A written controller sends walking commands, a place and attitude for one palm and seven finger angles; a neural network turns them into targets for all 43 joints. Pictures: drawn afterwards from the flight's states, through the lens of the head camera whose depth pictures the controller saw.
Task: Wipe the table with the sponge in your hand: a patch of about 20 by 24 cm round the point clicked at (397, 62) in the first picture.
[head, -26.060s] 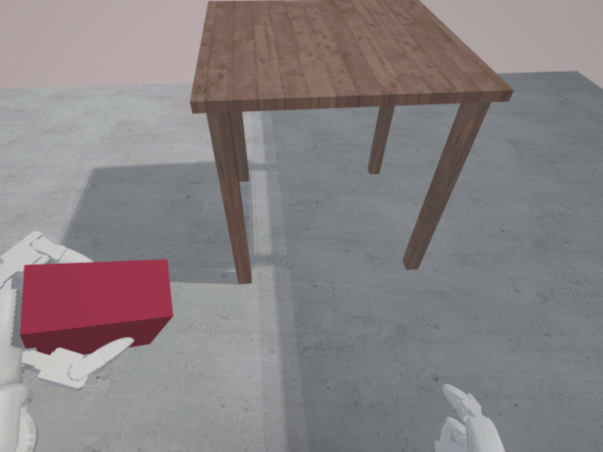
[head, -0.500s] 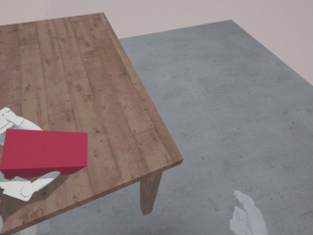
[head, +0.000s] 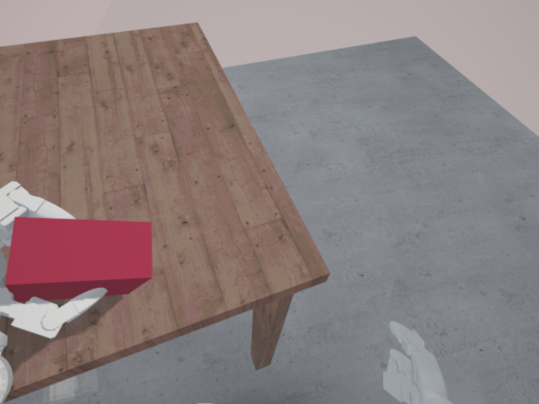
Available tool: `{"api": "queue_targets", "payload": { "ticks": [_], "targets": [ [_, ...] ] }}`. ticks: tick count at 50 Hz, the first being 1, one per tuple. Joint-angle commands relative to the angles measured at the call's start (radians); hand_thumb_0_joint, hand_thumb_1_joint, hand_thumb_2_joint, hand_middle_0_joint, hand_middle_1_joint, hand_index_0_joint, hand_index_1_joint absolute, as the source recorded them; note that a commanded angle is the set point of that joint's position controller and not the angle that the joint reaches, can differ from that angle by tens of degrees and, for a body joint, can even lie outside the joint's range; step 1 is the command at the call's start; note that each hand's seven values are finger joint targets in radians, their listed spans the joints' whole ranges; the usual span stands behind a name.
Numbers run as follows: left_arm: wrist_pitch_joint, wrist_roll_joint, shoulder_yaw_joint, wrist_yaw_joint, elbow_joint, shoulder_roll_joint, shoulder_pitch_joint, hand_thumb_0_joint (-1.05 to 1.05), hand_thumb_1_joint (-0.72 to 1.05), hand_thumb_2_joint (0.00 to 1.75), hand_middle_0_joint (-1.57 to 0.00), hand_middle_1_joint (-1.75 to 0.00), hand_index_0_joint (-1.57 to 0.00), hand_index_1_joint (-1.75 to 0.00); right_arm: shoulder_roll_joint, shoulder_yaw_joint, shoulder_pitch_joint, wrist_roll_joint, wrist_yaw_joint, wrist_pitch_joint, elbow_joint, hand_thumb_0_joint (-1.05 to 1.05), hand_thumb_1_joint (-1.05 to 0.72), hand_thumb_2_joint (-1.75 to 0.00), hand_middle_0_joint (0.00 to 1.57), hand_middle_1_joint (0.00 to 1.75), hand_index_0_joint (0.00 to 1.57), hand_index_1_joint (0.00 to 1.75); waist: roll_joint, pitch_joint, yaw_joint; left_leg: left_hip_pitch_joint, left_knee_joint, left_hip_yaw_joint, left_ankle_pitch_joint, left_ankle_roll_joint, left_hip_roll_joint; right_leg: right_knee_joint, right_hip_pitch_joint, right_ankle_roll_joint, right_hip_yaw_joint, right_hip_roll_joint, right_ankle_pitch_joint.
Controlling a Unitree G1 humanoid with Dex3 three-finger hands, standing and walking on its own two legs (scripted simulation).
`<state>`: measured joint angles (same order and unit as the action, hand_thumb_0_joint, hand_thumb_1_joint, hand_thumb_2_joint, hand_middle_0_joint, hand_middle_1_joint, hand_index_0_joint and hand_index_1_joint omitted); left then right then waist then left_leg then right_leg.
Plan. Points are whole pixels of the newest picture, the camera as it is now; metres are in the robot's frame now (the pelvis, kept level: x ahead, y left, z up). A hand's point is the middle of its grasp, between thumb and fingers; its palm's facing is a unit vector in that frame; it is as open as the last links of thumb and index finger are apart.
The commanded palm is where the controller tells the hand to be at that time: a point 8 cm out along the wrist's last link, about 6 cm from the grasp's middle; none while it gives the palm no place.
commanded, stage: shuffle to correct the standing spot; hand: left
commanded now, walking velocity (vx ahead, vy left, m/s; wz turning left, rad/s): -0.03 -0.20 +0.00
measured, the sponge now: (101, 262) +0.24 +0.21 +0.13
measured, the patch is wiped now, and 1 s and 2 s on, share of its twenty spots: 0.00 0.00 0.00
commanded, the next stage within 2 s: come to a stop and stand still in 1.12 s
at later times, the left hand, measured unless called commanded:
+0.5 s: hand (64, 257) +0.23 +0.24 +0.16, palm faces +0.30 -0.86 -0.42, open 10.1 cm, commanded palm +0.17 +0.28 +0.18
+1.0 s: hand (88, 261) +0.23 +0.21 +0.16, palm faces +0.31 -0.86 -0.40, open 10.1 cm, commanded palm +0.17 +0.25 +0.18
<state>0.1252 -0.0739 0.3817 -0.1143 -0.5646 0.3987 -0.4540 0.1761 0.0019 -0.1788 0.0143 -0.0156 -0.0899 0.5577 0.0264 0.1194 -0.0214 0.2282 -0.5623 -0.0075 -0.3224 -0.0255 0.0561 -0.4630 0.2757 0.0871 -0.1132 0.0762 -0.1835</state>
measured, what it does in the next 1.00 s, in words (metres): stands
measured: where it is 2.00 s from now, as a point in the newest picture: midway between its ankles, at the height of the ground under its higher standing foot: outside the picture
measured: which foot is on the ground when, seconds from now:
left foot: down 0.00-1.00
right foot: down 0.00-1.00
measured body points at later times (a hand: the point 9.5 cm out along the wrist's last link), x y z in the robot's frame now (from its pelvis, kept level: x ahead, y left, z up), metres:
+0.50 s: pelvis +0.01 +0.00 +0.00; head +0.05 +0.02 +0.45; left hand +0.20 +0.28 +0.18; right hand +0.18 -0.24 -0.08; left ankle -0.01 +0.13 -0.73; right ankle +0.04 -0.06 -0.73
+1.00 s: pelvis +0.00 -0.02 +0.01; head +0.04 -0.01 +0.45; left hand +0.20 +0.26 +0.18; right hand +0.16 -0.26 -0.08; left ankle -0.01 +0.13 -0.73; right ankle +0.04 -0.06 -0.73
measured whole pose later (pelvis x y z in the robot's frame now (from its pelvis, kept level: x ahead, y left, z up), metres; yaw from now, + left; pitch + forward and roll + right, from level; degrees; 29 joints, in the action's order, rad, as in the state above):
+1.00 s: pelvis +0.00 -0.02 +0.01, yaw -1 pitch +1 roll +0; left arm 0.11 -0.08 0.35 -0.13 -0.57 0.40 -0.51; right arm 0.20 0.00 -0.19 0.03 -0.03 -0.05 0.57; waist 0.03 0.08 0.00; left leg 0.20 -0.47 -0.01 -0.28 -0.04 0.07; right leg -0.38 0.26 0.09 -0.10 0.10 -0.14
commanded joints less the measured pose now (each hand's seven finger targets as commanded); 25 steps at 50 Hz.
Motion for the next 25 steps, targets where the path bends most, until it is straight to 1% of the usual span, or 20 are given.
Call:
{"api": "queue_targets", "payload": {
  "ticks": [1, 2, 3, 5, 6, 7, 8, 10, 11, 12, 13, 14, 16, 17, 19, 20, 21, 22, 23, 25],
  "targets": [
    [0.071, -0.017, 0.11, -0.02, -0.235, 0.158, 0.034, 0.0, 0.1, 1.3, -1.2, -1.6, -1.2, -1.6, 0.15, 0.07, 0.038, 0.009, -0.01, -0.044, -0.151, 0.0, -0.9, -0.9, 0.2, 0.3, 0.2, 0.3, 0.001, -0.225, 0.019, 0.041, 0.024, 0.042, 0.046, 0.055, 0.055, 0.121, -0.153, -0.043, 0.246, -0.206, 0.123],
    [0.066, -0.021, 0.104, -0.026, -0.241, 0.153, 0.016, 0.0, 0.1, 1.3, -1.2, -1.6, -1.2, -1.6, 0.145, 0.065, 0.039, 0.014, -0.013, -0.041, -0.144, 0.0, -0.9, -0.9, 0.2, 0.3, 0.2, 0.3, 0.012, -0.22, 0.026, 0.009, 0.02, 0.036, 0.026, 0.051, 0.035, 0.151, -0.11, -0.028, 0.266, -0.217, 0.083],
    [0.064, -0.024, 0.106, -0.027, -0.236, 0.152, 0.011, 0.0, 0.1, 1.3, -1.2, -1.6, -1.2, -1.6, 0.142, 0.061, 0.035, 0.01, -0.015, -0.037, -0.146, 0.0, -0.9, -0.9, 0.2, 0.3, 0.2, 0.3, 0.039, -0.217, 0.025, 0.003, 0.016, 0.027, 0.001, 0.054, 0.03, 0.178, -0.087, -0.029, 0.269, -0.226, 0.019],
    [0.066, -0.025, 0.12, -0.03, -0.261, 0.171, 0.027, 0.0, 0.1, 1.3, -1.2, -1.6, -1.2, -1.6, 0.144, 0.062, 0.04, 0.01, -0.017, -0.035, -0.146, 0.0, -0.9, -0.9, 0.2, 0.3, 0.2, 0.3, 0.037, -0.22, 0.026, -0.015, 0.017, 0.023, 0.005, 0.055, 0.023, 0.202, -0.071, -0.027, 0.277, -0.241, -0.024],
    [0.07, -0.024, 0.12, -0.031, -0.269, 0.175, 0.028, 0.0, 0.1, 1.3, -1.2, -1.6, -1.2, -1.6, 0.142, 0.059, 0.047, 0.009, -0.019, -0.035, -0.148, 0.0, -0.9, -0.9, 0.2, 0.3, 0.2, 0.3, 0.002, -0.215, 0.025, -0.022, 0.04, 0.028, 0.016, 0.057, 0.031, 0.2, -0.062, -0.029, 0.269, -0.236, -0.03],
    [0.073, -0.026, 0.124, -0.037, -0.277, 0.184, 0.018, 0.0, 0.1, 1.3, -1.2, -1.6, -1.2, -1.6, 0.142, 0.051, 0.068, 0.012, -0.025, -0.034, -0.142, 0.0, -0.9, -0.9, 0.2, 0.3, 0.2, 0.3, -0.067, -0.207, 0.026, -0.032, 0.1, 0.059, 0.046, 0.063, 0.054, 0.171, -0.053, -0.028, 0.242, -0.209, -0.013],
    [0.079, -0.023, 0.117, -0.035, -0.286, 0.169, 0.009, 0.0, 0.1, 1.3, -1.2, -1.6, -1.2, -1.6, 0.14, 0.05, 0.072, 0.006, -0.028, -0.035, -0.149, 0.0, -0.9, -0.9, 0.2, 0.3, 0.2, 0.3, -0.12, -0.21, 0.019, -0.02, 0.148, 0.082, 0.081, 0.071, 0.089, 0.126, -0.078, -0.045, 0.207, -0.179, 0.013],
    [0.086, -0.013, 0.142, -0.036, -0.285, 0.192, 0.015, 0.0, 0.1, 1.3, -1.2, -1.6, -1.2, -1.6, 0.148, 0.055, 0.077, 0.004, -0.03, -0.035, -0.152, 0.0, -0.9, -0.9, 0.2, 0.3, 0.2, 0.3, -0.206, -0.22, 0.012, 0.056, 0.198, 0.142, 0.191, 0.092, 0.168, 0.014, -0.175, -0.086, 0.155, -0.138, 0.118],
    [0.087, -0.01, 0.146, -0.034, -0.28, 0.195, 0.012, 0.0, 0.1, 1.3, -1.2, -1.6, -1.2, -1.6, 0.146, 0.058, 0.073, 0.004, -0.029, -0.036, -0.153, 0.0, -0.9, -0.9, 0.2, 0.3, 0.2, 0.3, -0.206, -0.237, 0.007, 0.066, 0.187, 0.148, 0.273, 0.095, 0.192, -0.016, -0.212, -0.091, 0.141, -0.138, 0.162],
    [0.084, -0.01, 0.137, -0.035, -0.277, 0.189, 0.006, 0.0, 0.1, 1.3, -1.2, -1.6, -1.2, -1.6, 0.139, 0.054, 0.083, 0.007, -0.029, -0.037, -0.151, 0.0, -0.9, -0.9, 0.2, 0.3, 0.2, 0.3, -0.219, -0.236, 0.011, 0.055, 0.179, 0.144, 0.336, 0.09, 0.194, -0.023, -0.216, -0.082, 0.128, -0.138, 0.176],
    [0.083, -0.011, 0.125, -0.031, -0.272, 0.171, 0.002, 0.0, 0.1, 1.3, -1.2, -1.6, -1.2, -1.6, 0.141, 0.059, 0.065, 0.004, -0.027, -0.038, -0.152, 0.0, -0.9, -0.9, 0.2, 0.3, 0.2, 0.3, -0.2, -0.243, 0.011, 0.035, 0.155, 0.134, 0.397, 0.082, 0.192, -0.012, -0.218, -0.072, 0.119, -0.136, 0.198],
    [0.084, -0.01, 0.133, -0.027, -0.272, 0.181, 0.003, 0.0, 0.1, 1.3, -1.2, -1.6, -1.2, -1.6, 0.15, 0.07, 0.053, 0.002, -0.023, -0.041, -0.153, 0.0, -0.9, -0.9, 0.2, 0.3, 0.2, 0.3, -0.179, -0.255, 0.013, 0.006, 0.118, 0.124, 0.462, 0.072, 0.184, 0.011, -0.221, -0.063, 0.12, -0.137, 0.25],
    [0.082, -0.013, 0.134, -0.023, -0.266, 0.178, -0.011, 0.0, 0.1, 1.3, -1.2, -1.6, -1.2, -1.6, 0.157, 0.08, 0.039, 0.008, -0.015, -0.04, -0.157, 0.0, -0.9, -0.9, 0.2, 0.3, 0.2, 0.3, -0.126, -0.289, 0.017, -0.011, 0.043, 0.101, 0.512, 0.05, 0.15, 0.038, -0.262, -0.04, 0.129, -0.15, 0.352],
    [0.073, -0.018, 0.115, -0.024, -0.252, 0.155, -0.045, 0.0, 0.1, 1.3, -1.2, -1.6, -1.2, -1.6, 0.151, 0.076, 0.046, 0.017, -0.013, -0.04, -0.156, 0.0, -0.9, -0.9, 0.2, 0.3, 0.2, 0.3, -0.1, -0.294, 0.026, -0.031, 0.023, 0.083, 0.507, 0.038, 0.125, 0.041, -0.252, -0.023, 0.141, -0.159, 0.4],
    [0.069, -0.026, 0.125, -0.024, -0.25, 0.167, -0.052, 0.0, 0.1, 1.3, -1.2, -1.6, -1.2, -1.6, 0.159, 0.079, 0.03, 0.016, -0.012, -0.034, -0.157, 0.0, -0.9, -0.9, 0.2, 0.3, 0.2, 0.3, -0.026, -0.305, 0.029, -0.02, -0.039, 0.05, 0.375, 0.033, 0.08, 0.051, -0.241, -0.008, 0.182, -0.203, 0.435],
    [0.068, -0.03, 0.128, -0.025, -0.25, 0.17, -0.057, 0.0, 0.1, 1.3, -1.2, -1.6, -1.2, -1.6, 0.158, 0.08, 0.029, 0.017, -0.013, -0.031, -0.154, 0.0, -0.9, -0.9, 0.2, 0.3, 0.2, 0.3, -0.002, -0.305, 0.033, -0.023, -0.057, 0.036, 0.288, 0.031, 0.056, 0.069, -0.215, 0.001, 0.21, -0.23, 0.426],
    [0.065, -0.033, 0.135, -0.027, -0.238, 0.177, -0.061, 0.0, 0.1, 1.3, -1.2, -1.6, -1.2, -1.6, 0.155, 0.074, 0.028, 0.015, -0.014, -0.027, -0.152, 0.0, -0.9, -0.9, 0.2, 0.3, 0.2, 0.3, 0.028, -0.286, 0.036, -0.015, -0.047, 0.034, 0.183, 0.031, 0.042, 0.098, -0.183, 0.001, 0.225, -0.249, 0.352],
    [0.06, -0.036, 0.131, -0.032, -0.223, 0.168, -0.087, 0.0, 0.1, 1.3, -1.2, -1.6, -1.2, -1.6, 0.151, 0.069, 0.036, 0.023, -0.018, -0.024, -0.145, 0.0, -0.9, -0.9, 0.2, 0.3, 0.2, 0.3, 0.025, -0.262, 0.038, -0.036, -0.003, 0.048, 0.128, 0.034, 0.04, 0.117, -0.122, 0.011, 0.242, -0.245, 0.254],
    [0.063, -0.036, 0.129, -0.032, -0.23, 0.165, -0.084, 0.0, 0.1, 1.3, -1.2, -1.6, -1.2, -1.6, 0.149, 0.062, 0.038, 0.017, -0.019, -0.018, -0.151, 0.0, -0.9, -0.9, 0.2, 0.3, 0.2, 0.3, 0.011, -0.242, 0.033, -0.02, 0.047, 0.063, 0.083, 0.044, 0.053, 0.13, -0.099, 0.005, 0.23, -0.234, 0.133],
    [0.072, -0.031, 0.144, -0.031, -0.262, 0.187, -0.059, 0.0, 0.1, 1.3, -1.2, -1.6, -1.2, -1.6, 0.153, 0.061, 0.059, 0.013, -0.028, -0.018, -0.154, 0.0, -0.9, -0.9, 0.2, 0.3, 0.2, 0.3, -0.049, -0.207, 0.025, 0.001, 0.12, 0.083, 0.073, 0.06, 0.084, 0.124, -0.087, -0.032, 0.22, -0.194, 0.054]
  ]
}}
